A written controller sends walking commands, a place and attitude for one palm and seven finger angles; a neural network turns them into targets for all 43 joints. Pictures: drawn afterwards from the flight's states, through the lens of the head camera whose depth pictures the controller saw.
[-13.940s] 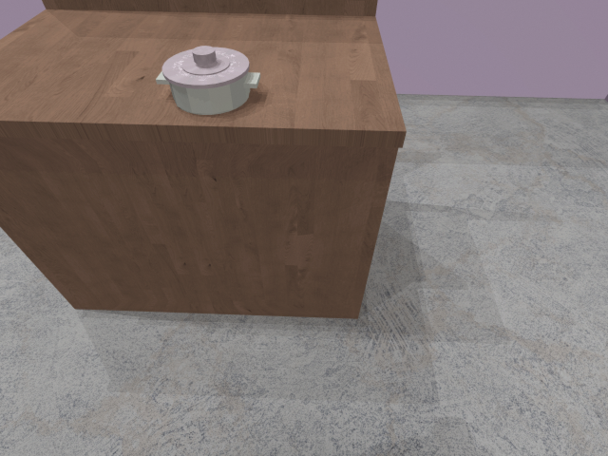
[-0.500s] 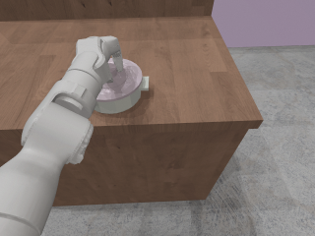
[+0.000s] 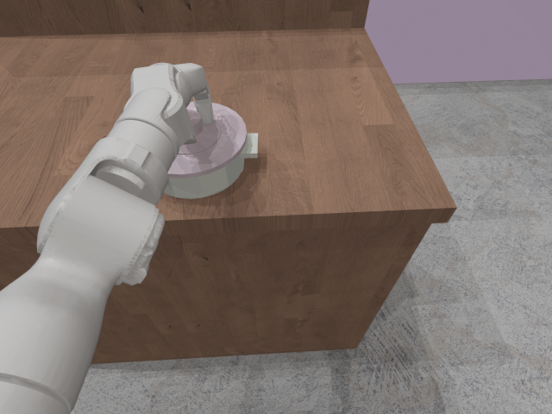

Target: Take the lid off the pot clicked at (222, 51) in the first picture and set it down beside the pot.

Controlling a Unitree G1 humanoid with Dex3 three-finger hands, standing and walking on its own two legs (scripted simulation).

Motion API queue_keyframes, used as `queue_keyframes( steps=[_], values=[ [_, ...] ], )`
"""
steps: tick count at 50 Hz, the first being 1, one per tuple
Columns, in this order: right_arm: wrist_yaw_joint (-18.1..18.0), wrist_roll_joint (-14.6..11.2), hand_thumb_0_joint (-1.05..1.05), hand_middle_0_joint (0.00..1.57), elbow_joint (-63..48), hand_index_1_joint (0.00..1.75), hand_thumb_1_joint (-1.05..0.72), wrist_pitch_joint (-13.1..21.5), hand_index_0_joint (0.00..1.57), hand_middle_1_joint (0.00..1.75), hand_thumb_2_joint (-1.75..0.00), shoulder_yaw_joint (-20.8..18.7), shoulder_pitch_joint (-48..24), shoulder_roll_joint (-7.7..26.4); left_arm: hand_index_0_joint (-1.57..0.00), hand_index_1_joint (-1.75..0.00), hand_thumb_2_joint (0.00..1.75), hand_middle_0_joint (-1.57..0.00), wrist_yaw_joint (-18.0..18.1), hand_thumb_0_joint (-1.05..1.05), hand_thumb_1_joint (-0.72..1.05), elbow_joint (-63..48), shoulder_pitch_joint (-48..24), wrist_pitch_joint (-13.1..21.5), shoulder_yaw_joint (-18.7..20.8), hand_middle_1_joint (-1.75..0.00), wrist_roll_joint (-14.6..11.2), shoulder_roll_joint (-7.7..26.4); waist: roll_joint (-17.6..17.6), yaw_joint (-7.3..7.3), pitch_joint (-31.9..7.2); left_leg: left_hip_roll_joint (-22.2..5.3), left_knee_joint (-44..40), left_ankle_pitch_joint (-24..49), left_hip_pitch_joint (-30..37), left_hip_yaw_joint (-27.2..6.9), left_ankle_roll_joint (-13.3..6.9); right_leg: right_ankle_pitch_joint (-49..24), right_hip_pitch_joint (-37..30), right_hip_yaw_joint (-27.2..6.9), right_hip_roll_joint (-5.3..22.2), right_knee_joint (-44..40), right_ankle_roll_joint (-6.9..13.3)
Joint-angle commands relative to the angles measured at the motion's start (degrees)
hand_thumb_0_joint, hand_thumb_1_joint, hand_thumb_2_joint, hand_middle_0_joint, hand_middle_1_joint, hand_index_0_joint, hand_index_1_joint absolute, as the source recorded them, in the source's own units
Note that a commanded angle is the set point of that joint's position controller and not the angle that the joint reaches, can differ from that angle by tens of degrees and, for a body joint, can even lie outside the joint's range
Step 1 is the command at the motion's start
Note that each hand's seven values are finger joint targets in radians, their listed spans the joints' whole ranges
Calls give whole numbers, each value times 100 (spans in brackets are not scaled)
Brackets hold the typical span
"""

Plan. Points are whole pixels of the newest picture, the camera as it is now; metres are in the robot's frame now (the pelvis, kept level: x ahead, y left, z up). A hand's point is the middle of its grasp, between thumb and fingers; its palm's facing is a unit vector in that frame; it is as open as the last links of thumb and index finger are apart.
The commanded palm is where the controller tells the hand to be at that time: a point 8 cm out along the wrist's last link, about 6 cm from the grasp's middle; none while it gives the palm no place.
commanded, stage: close the fingers and squeeze the knob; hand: left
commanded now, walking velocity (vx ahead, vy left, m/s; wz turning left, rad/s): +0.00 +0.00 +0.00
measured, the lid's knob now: (187, 123) +0.52 +0.09 +0.16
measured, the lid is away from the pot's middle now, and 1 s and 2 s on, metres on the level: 0.01 0.01 0.01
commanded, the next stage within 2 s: lift the lid straight up in 0.02 s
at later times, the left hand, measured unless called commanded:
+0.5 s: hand (177, 116) +0.49 +0.10 +0.19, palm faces -0.42 -0.08 -0.91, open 7.3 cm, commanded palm +0.51 +0.09 +0.25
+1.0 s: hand (173, 87) +0.50 +0.09 +0.23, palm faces -0.39 -0.15 -0.91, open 7.3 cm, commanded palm +0.51 +0.10 +0.29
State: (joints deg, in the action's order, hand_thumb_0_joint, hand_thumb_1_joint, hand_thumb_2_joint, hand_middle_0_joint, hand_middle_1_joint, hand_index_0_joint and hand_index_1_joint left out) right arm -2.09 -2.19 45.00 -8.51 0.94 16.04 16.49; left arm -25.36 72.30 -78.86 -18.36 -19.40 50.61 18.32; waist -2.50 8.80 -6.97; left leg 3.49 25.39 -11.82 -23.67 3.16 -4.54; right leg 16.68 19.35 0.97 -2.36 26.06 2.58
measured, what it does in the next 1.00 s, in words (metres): stands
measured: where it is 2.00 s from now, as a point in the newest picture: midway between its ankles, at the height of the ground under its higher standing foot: outside the picture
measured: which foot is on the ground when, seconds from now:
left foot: down 0.00-1.00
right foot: down 0.00-1.00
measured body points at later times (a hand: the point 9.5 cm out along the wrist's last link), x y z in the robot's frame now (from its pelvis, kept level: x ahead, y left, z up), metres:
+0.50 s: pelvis +0.00 +0.01 +0.00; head +0.03 -0.01 +0.45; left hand +0.51 +0.10 +0.24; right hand +0.01 -0.27 -0.14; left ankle +0.00 +0.07 -0.74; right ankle -0.05 -0.09 -0.74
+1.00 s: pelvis +0.01 +0.00 +0.00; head +0.04 -0.01 +0.45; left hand +0.52 +0.10 +0.28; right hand +0.02 -0.27 -0.14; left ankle +0.00 +0.07 -0.74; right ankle -0.05 -0.09 -0.74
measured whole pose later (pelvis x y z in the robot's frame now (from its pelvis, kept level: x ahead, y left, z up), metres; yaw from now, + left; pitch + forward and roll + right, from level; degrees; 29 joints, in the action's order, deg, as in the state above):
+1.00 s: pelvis +0.01 +0.00 +0.00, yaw +0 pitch +11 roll +0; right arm -2.4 -1.9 46.6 -4.5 1.2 17.7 16.7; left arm -28.0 78.7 -88.8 -20.7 -16.8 52.1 19.9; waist -2.7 9.5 -7.6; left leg 3.7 24.1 -11.5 -23.8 3.0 -4.6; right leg 16.4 19.5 0.9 -2.2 24.9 2.5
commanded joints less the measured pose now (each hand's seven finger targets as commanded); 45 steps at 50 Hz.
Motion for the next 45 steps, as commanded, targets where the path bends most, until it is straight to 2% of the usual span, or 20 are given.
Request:
queue_keyframes(
  steps=[1,2,3,5,10,12,13,14,17,18,20,26,29,32,33,36,39,42,43,45],
  values=[
    [-69,15,0,20,-373,30,-90,144,20,30,-90,-258,180,892,-75,-112,86,-70,190,0,73,-688,-3350,2,14,-110,203,859,539,132,-1884,44,248,2131,1920,-454,-94,-2287,213,-193,-146,-246,-58],
    [-82,5,0,20,-339,30,-90,138,20,30,-90,-250,209,905,-75,-112,86,-70,213,0,74,-532,-3326,-31,146,-110,215,1056,612,135,-1769,43,188,1833,1765,-453,-92,-2164,178,-199,-137,-264,-48],
    [-85,11,0,20,-367,30,-90,139,20,30,-90,-269,203,930,-75,-112,86,-71,236,0,75,-809,-3447,-4,98,-110,104,943,398,136,-1851,38,188,1988,1865,-450,-84,-2250,158,-189,-116,-263,-23],
    [-93,37,0,20,-408,30,-90,187,20,30,-90,-258,218,900,-75,-113,87,-71,260,0,76,-927,-3556,63,294,-110,225,1248,406,56,-2309,34,227,2220,1981,-475,-79,-2391,-42,-238,-115,-182,-34],
    [-98,9,0,20,-398,30,-90,261,20,30,-90,-274,266,878,-75,-113,87,-71,253,0,77,-998,-3812,136,118,-110,193,1029,446,132,-2273,-1,218,2187,2135,-513,-83,-2218,148,-211,-146,-252,-53],
    [-125,13,0,20,-370,30,-90,319,20,30,-90,-267,310,888,-75,-113,87,-71,292,0,77,-877,-3889,127,263,-110,202,1270,531,124,-2159,32,168,1938,2037,-497,-104,-2181,104,-235,-141,-295,-41],
    [-141,16,0,20,-370,30,-90,328,20,30,-90,-276,303,914,-76,-113,87,-71,316,0,77,-1064,-3980,148,303,-110,105,1317,320,121,-2242,20,159,2115,2090,-496,-86,-2297,19,-218,-115,-281,-19],
    [-148,27,0,20,-354,30,-90,355,20,30,-90,-250,320,894,-76,-113,87,-71,329,0,77,-928,-4037,145,436,-110,221,1539,438,83,-2390,38,152,2019,2053,-526,-87,-2252,-51,-261,-131,-261,-31],
    [-166,-6,0,20,-367,30,-90,447,20,30,-90,-249,326,868,-76,-113,87,-71,314,0,77,-927,-4234,164,280,-110,241,1389,498,157,-2306,28,107,1885,2020,-494,-94,-2239,-11,-264,-118,-296,-47],
    [-150,0,0,20,-390,30,-90,473,20,30,-90,-269,323,872,-76,-113,87,-71,330,0,77,-1167,-4245,220,182,-110,140,1184,51,105,-2438,-19,163,2345,2279,-558,-45,-2267,112,-232,-105,-245,-5],
    [-113,4,0,20,-342,30,-90,519,20,30,-90,-272,361,852,-76,-113,87,-71,303,0,77,-970,-4236,237,20,-110,276,933,5,137,-2401,-69,253,2723,2564,-672,0,-2104,495,-204,-158,-256,-16],
    [-149,21,0,20,-280,30,-90,572,20,30,-90,-271,445,896,-76,-113,87,-71,251,0,77,-834,-4592,157,293,-110,191,1325,543,209,-2416,17,175,2214,2259,-584,-84,-2256,174,-247,-140,-290,-58],
    [-149,20,0,20,-256,30,-90,620,20,30,-90,-271,439,892,-76,-113,87,-71,260,0,77,-898,-4736,159,208,-110,239,1224,400,185,-2583,-8,224,2530,2460,-641,-47,-2274,263,-244,-144,-264,-55],
    [-138,4,0,20,-185,30,-90,616,20,30,-90,-263,469,892,-76,-113,87,-71,257,0,77,-534,-4655,61,148,-110,346,1110,361,220,-2281,-35,211,2385,2372,-657,-24,-2057,497,-208,-151,-294,-40],
    [-142,7,0,20,-175,30,-90,598,20,30,-90,-279,475,929,-76,-113,87,-71,257,0,77,-596,-4643,47,92,-110,233,955,96,230,-2267,-47,225,2567,2427,-658,10,-2124,538,-193,-127,-299,-14],
    [-151,37,0,20,-188,30,-90,593,20,30,-90,-258,473,922,-76,-113,87,-71,211,0,77,-494,-4835,-41,298,-110,366,1338,493,225,-2476,11,207,2315,2235,-602,-43,-2267,235,-250,-127,-272,-52],
    [-119,70,0,20,-300,30,-90,649,20,30,-90,-270,426,892,-76,-113,87,-71,177,0,77,-1030,-5050,31,308,-110,355,1370,211,85,-3033,12,320,3090,2585,-667,16,-2607,45,-281,-127,-173,-49],
    [-103,43,0,20,-234,30,-90,608,20,30,-90,-279,476,902,-76,-113,87,-71,133,0,77,-655,-4806,-92,241,-110,441,1271,410,139,-2624,-11,300,3039,2421,-612,-9,-2562,167,-247,-146,-244,-65],
    [-90,35,0,20,-226,30,-90,582,20,30,-90,-296,469,933,-76,-113,87,-71,133,0,77,-642,-4672,-113,178,-110,319,1110,192,135,-2515,-36,318,3251,2460,-610,20,-2662,216,-230,-118,-254,-36],
    [-85,61,0,20,-263,30,-90,583,20,30,-90,-272,404,923,-76,-113,87,-71,74,0,77,-598,-4719,-151,281,-110,421,1342,456,107,-2555,10,313,3127,2356,-567,-42,-2741,93,-281,-129,-258,-70]
  ],
)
